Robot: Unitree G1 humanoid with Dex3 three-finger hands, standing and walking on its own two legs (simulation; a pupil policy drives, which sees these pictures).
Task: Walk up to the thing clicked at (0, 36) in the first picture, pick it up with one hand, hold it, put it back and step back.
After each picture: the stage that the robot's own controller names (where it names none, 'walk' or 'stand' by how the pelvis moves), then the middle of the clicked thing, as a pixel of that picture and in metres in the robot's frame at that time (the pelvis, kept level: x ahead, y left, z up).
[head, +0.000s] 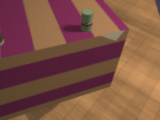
stand; out of the picture +0.66 +0.48 +0.02
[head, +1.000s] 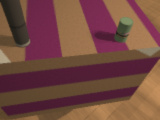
walk; (16, 21) +0.61 +0.30 +0.05
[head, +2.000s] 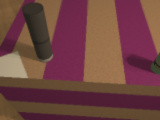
stand; (40, 36) +0.51 +0.21 +0.05
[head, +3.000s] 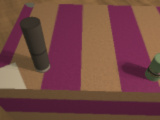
stand; (37, 48) +0.50 +0.21 +0.03
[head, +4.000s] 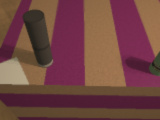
stand; (40, 42) +0.50 +0.20 +0.03
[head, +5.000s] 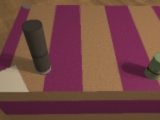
stand; (38, 50) +0.49 +0.20 +0.02
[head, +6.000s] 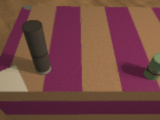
stand; (38, 50) +0.49 +0.20 +0.02
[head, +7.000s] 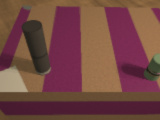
stand; (38, 50) +0.49 +0.20 +0.02
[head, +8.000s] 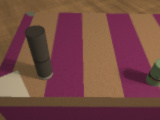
rise first; (40, 55) +0.48 +0.20 +0.02
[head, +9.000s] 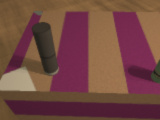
go down; (47, 51) +0.50 +0.20 +0.03
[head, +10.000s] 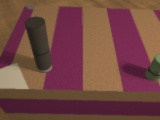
go down; (40, 48) +0.51 +0.19 +0.04
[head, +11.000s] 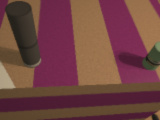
go down; (26, 39) +0.48 +0.19 +0.07
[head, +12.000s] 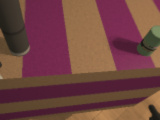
close in; (12, 24) +0.49 +0.20 +0.09
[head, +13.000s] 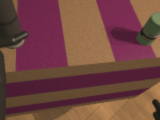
close; (3, 14) +0.51 +0.20 +0.11
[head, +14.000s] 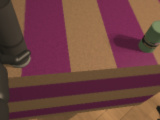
lift; (10, 36) +0.45 +0.20 +0.10
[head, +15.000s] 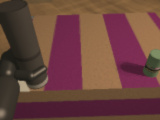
lift; (26, 50) +0.33 +0.17 +0.21
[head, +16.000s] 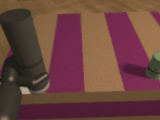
hold; (29, 57) +0.33 +0.16 +0.19
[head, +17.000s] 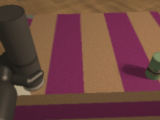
crouch; (23, 55) +0.32 +0.17 +0.20
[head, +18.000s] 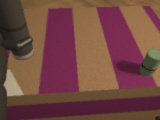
crouch; (13, 22) +0.44 +0.20 +0.22
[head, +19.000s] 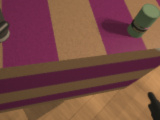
lower; out of the picture +0.52 +0.21 +0.11
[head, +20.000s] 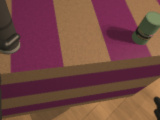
lower; out of the picture +0.49 +0.20 +0.11
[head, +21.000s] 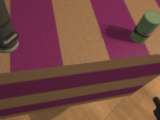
lower; out of the picture +0.50 +0.20 +0.11
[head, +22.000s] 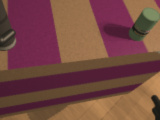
lower; out of the picture +0.51 +0.20 +0.11
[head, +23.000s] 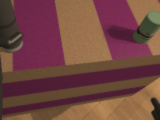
loosen; (1, 17) +0.50 +0.19 +0.11
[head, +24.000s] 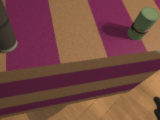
withdraw; out of the picture +0.50 +0.19 +0.11
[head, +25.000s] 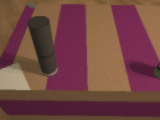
sink last; (44, 49) +0.47 +0.18 +0.07
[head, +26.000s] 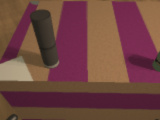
stand; (46, 42) +0.50 +0.18 +0.07
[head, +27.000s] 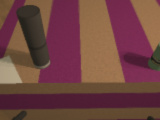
stand; (36, 41) +0.48 +0.19 +0.09
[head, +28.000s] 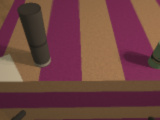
stand; (37, 39) +0.49 +0.19 +0.09
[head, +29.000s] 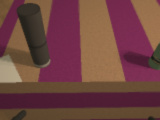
stand; (36, 40) +0.48 +0.19 +0.09
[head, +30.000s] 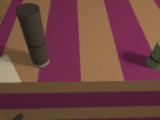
stand; (35, 39) +0.48 +0.19 +0.09
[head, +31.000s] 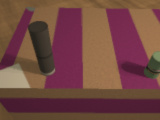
stand; (43, 51) +0.50 +0.19 +0.03
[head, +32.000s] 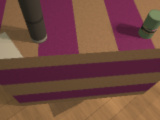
walk; (33, 15) +0.57 +0.20 +0.05
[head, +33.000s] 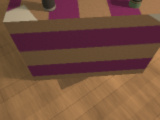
walk; out of the picture +0.84 +0.23 +0.04
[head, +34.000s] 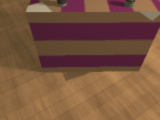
stand; out of the picture +1.09 +0.19 +0.04
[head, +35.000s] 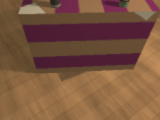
stand; out of the picture +1.07 +0.20 +0.02
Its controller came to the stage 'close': yes
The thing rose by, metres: 0.20
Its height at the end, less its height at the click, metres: +0.00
